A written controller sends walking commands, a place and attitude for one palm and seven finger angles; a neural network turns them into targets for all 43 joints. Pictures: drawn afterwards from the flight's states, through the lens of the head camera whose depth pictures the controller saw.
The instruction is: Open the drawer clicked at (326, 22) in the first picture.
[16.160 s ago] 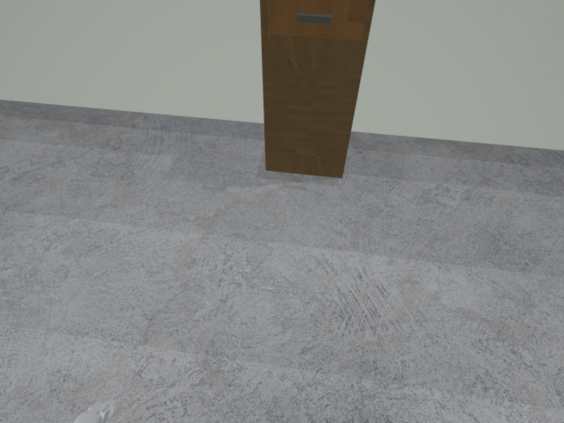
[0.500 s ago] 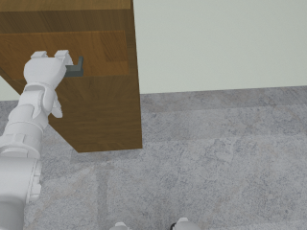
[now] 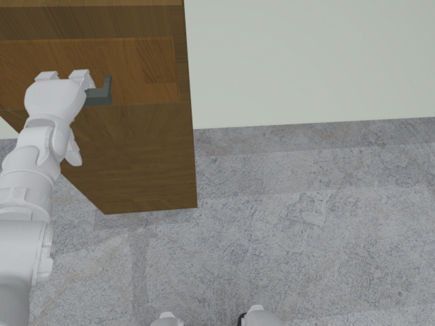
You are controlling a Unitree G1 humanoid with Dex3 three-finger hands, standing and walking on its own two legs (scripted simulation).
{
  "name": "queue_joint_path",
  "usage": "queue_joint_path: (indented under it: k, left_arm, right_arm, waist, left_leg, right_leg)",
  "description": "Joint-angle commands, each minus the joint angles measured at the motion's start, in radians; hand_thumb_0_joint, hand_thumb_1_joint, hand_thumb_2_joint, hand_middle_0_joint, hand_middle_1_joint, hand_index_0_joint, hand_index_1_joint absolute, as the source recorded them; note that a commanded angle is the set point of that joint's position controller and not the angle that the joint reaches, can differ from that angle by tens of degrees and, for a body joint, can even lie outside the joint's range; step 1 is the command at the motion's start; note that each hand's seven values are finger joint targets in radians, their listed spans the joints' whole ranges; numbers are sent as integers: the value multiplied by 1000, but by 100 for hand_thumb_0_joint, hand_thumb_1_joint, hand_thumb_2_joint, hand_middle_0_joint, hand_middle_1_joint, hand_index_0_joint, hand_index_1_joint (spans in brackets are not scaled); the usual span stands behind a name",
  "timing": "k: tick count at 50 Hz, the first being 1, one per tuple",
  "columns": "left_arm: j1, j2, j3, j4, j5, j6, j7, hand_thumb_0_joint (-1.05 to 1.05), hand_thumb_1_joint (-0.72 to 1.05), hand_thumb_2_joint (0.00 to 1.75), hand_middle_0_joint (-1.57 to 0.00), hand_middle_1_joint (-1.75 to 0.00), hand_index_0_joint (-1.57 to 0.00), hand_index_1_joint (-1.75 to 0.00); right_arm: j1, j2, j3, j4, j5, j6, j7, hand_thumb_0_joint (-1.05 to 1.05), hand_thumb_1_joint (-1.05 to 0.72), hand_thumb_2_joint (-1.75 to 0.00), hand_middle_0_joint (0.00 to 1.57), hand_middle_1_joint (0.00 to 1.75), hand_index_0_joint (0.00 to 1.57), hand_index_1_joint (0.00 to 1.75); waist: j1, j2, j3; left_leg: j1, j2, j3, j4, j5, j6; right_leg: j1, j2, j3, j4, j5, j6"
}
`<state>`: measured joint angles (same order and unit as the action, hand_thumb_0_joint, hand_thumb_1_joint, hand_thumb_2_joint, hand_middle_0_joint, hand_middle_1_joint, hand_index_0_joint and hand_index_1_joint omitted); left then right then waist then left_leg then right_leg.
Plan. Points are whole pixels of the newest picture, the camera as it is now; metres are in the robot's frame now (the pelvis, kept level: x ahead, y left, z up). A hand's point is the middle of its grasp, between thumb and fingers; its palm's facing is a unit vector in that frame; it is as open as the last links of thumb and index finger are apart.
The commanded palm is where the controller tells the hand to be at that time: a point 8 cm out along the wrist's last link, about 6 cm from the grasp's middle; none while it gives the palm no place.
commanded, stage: lower the fingers behind the handle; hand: left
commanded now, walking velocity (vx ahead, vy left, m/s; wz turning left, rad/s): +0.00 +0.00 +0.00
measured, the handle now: (76, 89) +0.55 +0.25 +0.07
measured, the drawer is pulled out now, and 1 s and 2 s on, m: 0.00 0.00 0.11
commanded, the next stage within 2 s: close the thumb around the handle in 0.10 s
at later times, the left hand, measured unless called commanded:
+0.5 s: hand (71, 119) +0.49 +0.25 +0.05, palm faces -0.06 -0.01 -1.00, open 11.3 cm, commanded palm +0.47 +0.25 +0.10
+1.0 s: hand (72, 120) +0.49 +0.25 +0.05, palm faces -0.07 -0.01 -1.00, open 5.9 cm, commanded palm +0.47 +0.25 +0.10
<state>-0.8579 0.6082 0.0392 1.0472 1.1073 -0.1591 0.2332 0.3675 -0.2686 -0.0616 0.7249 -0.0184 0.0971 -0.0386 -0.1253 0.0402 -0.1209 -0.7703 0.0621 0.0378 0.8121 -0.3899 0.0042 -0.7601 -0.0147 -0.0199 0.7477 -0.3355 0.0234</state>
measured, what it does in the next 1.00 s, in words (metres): stands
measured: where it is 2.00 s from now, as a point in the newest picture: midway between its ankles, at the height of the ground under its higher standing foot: outside the picture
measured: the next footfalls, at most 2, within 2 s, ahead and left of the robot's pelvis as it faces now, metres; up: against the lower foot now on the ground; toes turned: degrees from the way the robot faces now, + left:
none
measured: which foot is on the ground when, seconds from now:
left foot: down 0.00-1.00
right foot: down 0.00-1.00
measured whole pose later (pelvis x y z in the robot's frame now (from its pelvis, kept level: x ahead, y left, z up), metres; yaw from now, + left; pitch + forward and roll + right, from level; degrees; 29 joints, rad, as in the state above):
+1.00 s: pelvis +0.00 +0.00 +0.00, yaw +0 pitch +19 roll -2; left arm -0.84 0.59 0.02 1.03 1.10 -0.13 0.21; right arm 0.36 -0.26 -0.06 0.72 -0.02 0.10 -0.04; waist -0.12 0.04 -0.12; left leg -0.73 0.06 0.03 0.79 -0.39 0.00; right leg -0.72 -0.01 -0.02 0.73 -0.33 0.02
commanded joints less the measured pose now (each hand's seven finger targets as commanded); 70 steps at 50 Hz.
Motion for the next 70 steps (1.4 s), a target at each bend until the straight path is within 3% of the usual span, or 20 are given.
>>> queue_joint_path:
  k: [1, 3, 6, 10, 13, 16, 18, 27, 33, 34, 35, 39, 48, 52, 54, 58, 61, 65, 67, 70]
  left_arm:
    - [-402, 260, 53, -180, -11, 35, 39, 0, -50, 30, -30, -120, -30, -120]
    - [-410, 275, 62, -178, -13, 37, 34, 0, -50, 30, -30, -120, -30, -120]
    - [-401, 226, 23, -178, -17, 41, 22, 0, -50, 30, -30, -120, -30, -120]
    - [-397, 251, 44, -181, -17, 33, 15, 0, -50, 30, -30, -120, -30, -120]
    - [-417, 236, 25, -169, -16, 26, 15, 0, -33, 37, -31, -122, -31, -122]
    - [-377, 264, 60, -167, -18, 23, 16, 0, -16, 44, -32, -124, -32, -124]
    - [-396, 233, 34, -177, -16, 19, 16, 0, -5, 49, -33, -125, -33, -125]
    - [-382, 212, 40, -219, -24, 27, 27, 0, 45, 71, -37, -130, -37, -130]
    - [-391, 191, 10, -185, -15, 44, 30, 0, 79, 85, -39, -134, -39, -134]
    - [-394, 241, 44, -182, -12, 45, 31, 0, 84, 88, -40, -134, -40, -134]
    - [-390, 210, 16, -176, -11, 48, 29, 0, 90, 90, -40, -135, -40, -135]
    - [-389, 255, 47, -180, -14, 40, 21, 0, 90, 90, -40, -135, -40, -135]
    - [-384, 228, 37, -216, -19, 16, 19, 0, 90, 90, -40, -135, -40, -135]
    - [-340, 228, 45, -212, -24, 19, 17, 0, 90, 90, -40, -135, -40, -135]
    - [-274, 255, 78, -217, -27, 20, 17, 0, 90, 90, -40, -135, -40, -135]
    - [-192, 202, 51, -239, -39, 20, 11, 0, 90, 90, -40, -135, -40, -135]
    - [-152, 238, 84, -283, -43, 23, 12, 0, 90, 90, -40, -135, -40, -135]
    - [-63, 173, 52, -336, -54, 32, 15, 0, 90, 90, -40, -135, -40, -135]
    - [-33, 218, 94, -382, -57, 36, 19, 0, 90, 90, -40, -135, -40, -135]
    - [29, 160, 59, -441, -61, 49, 24, 0, 90, 90, -40, -135, -40, -135]
  right_arm:
    - [150, -167, -61, -52, 2, -9, -6, 0, -90, -90, 20, 30, 20, 30]
    - [150, -169, -60, -48, 1, -6, -8, 0, -90, -90, 20, 30, 20, 30]
    - [143, -162, -58, -56, 4, -6, -5, 0, -90, -90, 20, 30, 20, 30]
    - [137, -164, -54, -62, 4, -6, -10, 0, -90, -90, 20, 30, 20, 30]
    - [139, -163, -53, -61, 4, -6, -12, 0, -90, -90, 20, 30, 20, 30]
    - [139, -164, -53, -64, 2, -5, -9, 0, -90, -90, 20, 30, 20, 30]
    - [145, -161, -56, -63, 1, -4, -8, 0, -90, -90, 20, 30, 20, 30]
    - [150, -160, -64, -56, -5, 0, 1, 0, -90, -90, 20, 30, 20, 30]
    - [137, -158, -60, -54, 3, -1, -2, 0, -90, -90, 20, 30, 20, 30]
    - [137, -165, -59, -50, 4, -1, -4, 0, -90, -90, 20, 30, 20, 30]
    - [132, -160, -57, -59, 5, -2, -5, 0, -90, -90, 20, 30, 20, 30]
    - [134, -163, -56, -55, 4, -3, -11, 0, -90, -90, 20, 30, 20, 30]
    - [137, -158, -62, -57, 0, -7, -12, 0, -90, -90, 20, 30, 20, 30]
    - [130, -160, -61, -62, 1, -5, -10, 0, -90, -90, 20, 30, 20, 30]
    - [123, -160, -62, -66, 2, -2, -8, 0, -90, -90, 20, 30, 20, 30]
    - [106, -152, -63, -83, 7, 1, -4, 0, -90, -90, 20, 30, 20, 30]
    - [89, -156, -64, -91, 10, 3, -5, 0, -90, -90, 20, 30, 20, 30]
    - [65, -151, -67, -107, 14, 4, 2, 0, -90, -90, 20, 30, 20, 30]
    - [55, -155, -67, -113, 15, 8, 3, 0, -90, -90, 20, 30, 20, 30]
    - [32, -147, -68, -130, 20, 5, 7, 0, -90, -90, 20, 30, 20, 30]
  waist:
    - [7, 70, -455]
    - [4, 68, -453]
    - [0, 75, -420]
    - [5, 53, -415]
    - [-9, 47, -389]
    - [14, 52, -416]
    - [1, 60, -430]
    - [12, 66, -463]
    - [-2, 48, -392]
    - [8, 43, -383]
    - [3, 41, -385]
    - [8, 52, -418]
    - [7, 64, -446]
    - [19, 47, -433]
    - [43, 43, -447]
    - [53, 32, -433]
    - [66, 18, -428]
    - [72, 11, -402]
    - [87, 21, -422]
    - [91, 29, -404]
  left_leg:
    - [328, -60, -13, -61, 476, 31]
    - [332, -58, -13, -59, 495, 32]
    - [342, -58, -15, -70, 475, 30]
    - [329, -59, -15, -74, 461, 33]
    - [318, -59, -16, -76, 441, 34]
    - [327, -59, -16, -70, 472, 32]
    - [337, -59, -19, -63, 495, 30]
    - [374, -52, -26, -51, 583, 27]
    - [326, -59, -18, -77, 452, 31]
    - [317, -58, -21, -80, 446, 31]
    - [315, -62, -18, -82, 428, 32]
    - [322, -62, -11, -78, 437, 33]
    - [346, -60, -11, -67, 493, 33]
    - [330, -63, -6, -71, 494, 34]
    - [331, -62, -1, -73, 507, 34]
    - [333, -60, 1, -84, 524, 34]
    - [326, -61, 10, -92, 522, 37]
    - [356, -57, 10, -101, 565, 38]
    - [366, -56, 8, -104, 606, 37]
    - [389, -55, 7, -110, 632, 36]
  right_leg:
    - [208, 66, -28, -53, 336, -46]
    - [211, 65, -25, -53, 354, -44]
    - [196, 67, -31, -65, 326, -46]
    - [208, 65, -29, -64, 323, -46]
    - [193, 65, -28, -69, 312, -45]
    - [208, 66, -28, -58, 326, -48]
    - [198, 65, -29, -55, 336, -46]
    - [207, 69, -34, -49, 372, -47]
    - [202, 67, -32, -70, 316, -47]
    - [203, 67, -31, -67, 313, -50]
    - [207, 67, -30, -71, 303, -48]
    - [227, 64, -23, -68, 330, -47]
    - [232, 64, -22, -63, 365, -44]
    - [251, 65, -21, -65, 378, -47]
    - [275, 64, -20, -61, 393, -46]
    - [293, 64, -24, -65, 400, -45]
    - [328, 62, -19, -69, 429, -44]
    - [327, 65, -25, -80, 430, -43]
    - [356, 64, -20, -77, 458, -47]
    - [353, 63, -26, -81, 459, -45]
